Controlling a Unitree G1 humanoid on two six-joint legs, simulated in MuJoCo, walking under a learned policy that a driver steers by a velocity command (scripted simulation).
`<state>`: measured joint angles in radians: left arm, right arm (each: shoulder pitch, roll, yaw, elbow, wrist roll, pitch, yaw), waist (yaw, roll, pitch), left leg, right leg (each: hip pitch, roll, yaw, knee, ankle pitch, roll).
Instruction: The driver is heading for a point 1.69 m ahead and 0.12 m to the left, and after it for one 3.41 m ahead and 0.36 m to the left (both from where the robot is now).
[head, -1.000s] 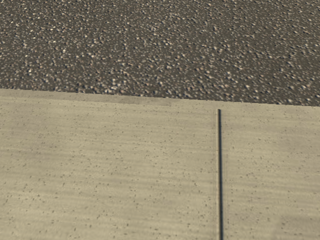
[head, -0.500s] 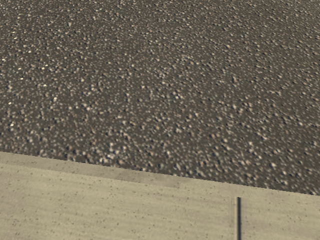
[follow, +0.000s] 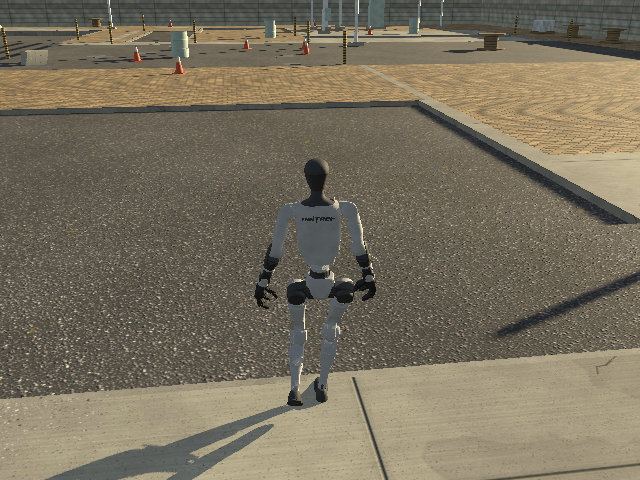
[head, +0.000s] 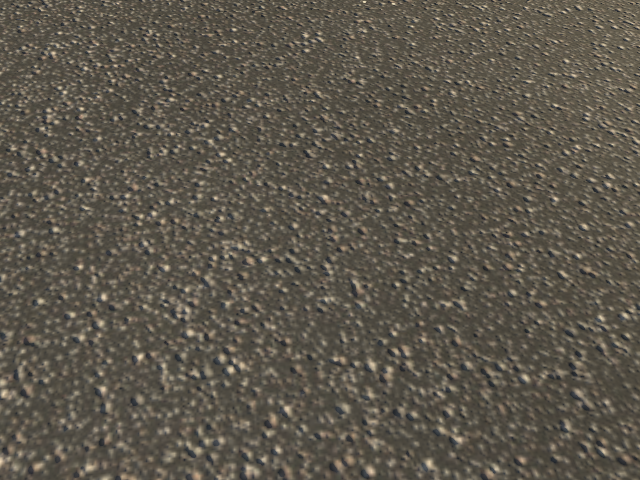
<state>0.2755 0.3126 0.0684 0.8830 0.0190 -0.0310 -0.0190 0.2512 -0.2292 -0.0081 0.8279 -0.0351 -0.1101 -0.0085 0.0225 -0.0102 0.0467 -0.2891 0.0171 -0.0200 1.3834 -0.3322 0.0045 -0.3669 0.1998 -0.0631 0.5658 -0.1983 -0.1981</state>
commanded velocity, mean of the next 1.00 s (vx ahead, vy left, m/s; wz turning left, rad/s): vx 1.00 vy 0.00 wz -0.20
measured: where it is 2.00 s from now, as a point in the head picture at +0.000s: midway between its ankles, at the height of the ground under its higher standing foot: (338, 72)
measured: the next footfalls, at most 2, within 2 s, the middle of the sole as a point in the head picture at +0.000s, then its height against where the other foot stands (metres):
left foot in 0.32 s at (269, 442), level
right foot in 0.76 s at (411, 303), level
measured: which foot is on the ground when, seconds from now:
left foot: up 0.00-0.30, down 0.32-0.76, up 0.78-1.00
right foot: down 0.00-0.30, up 0.32-0.74, down 0.76-1.00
